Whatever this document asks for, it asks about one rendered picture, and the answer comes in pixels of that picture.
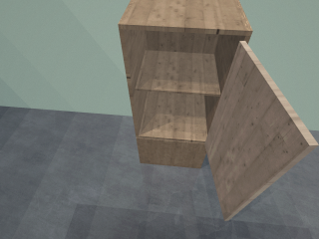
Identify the cupboard door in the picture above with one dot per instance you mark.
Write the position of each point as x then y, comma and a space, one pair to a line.
255, 136

